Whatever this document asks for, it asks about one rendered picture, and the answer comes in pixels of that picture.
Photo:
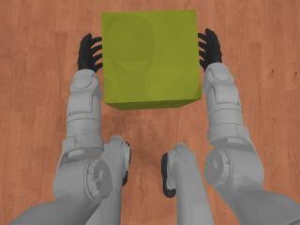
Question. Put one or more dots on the left robot foot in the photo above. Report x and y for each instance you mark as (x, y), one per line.
(125, 179)

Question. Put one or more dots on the carton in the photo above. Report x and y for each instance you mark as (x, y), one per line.
(150, 59)

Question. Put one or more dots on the robot left upper arm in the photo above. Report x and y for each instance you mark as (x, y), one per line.
(79, 187)

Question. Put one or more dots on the robot right upper arm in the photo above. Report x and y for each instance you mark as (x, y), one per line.
(237, 176)

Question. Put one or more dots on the robot left hand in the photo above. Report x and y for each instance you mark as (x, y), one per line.
(86, 59)

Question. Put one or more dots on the robot left forearm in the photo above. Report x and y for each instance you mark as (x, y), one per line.
(83, 139)

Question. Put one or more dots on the right robot thigh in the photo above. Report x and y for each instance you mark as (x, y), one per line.
(192, 204)

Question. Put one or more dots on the robot right forearm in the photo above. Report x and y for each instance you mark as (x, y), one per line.
(224, 111)

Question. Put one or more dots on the robot right hand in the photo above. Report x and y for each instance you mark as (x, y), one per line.
(212, 52)

